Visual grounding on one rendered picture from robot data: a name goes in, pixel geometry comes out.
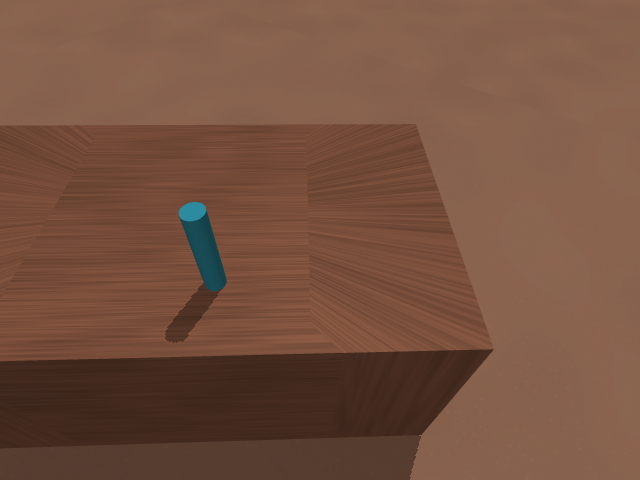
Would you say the can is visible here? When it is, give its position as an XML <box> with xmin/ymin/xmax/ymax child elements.
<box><xmin>179</xmin><ymin>202</ymin><xmax>227</xmax><ymax>291</ymax></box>

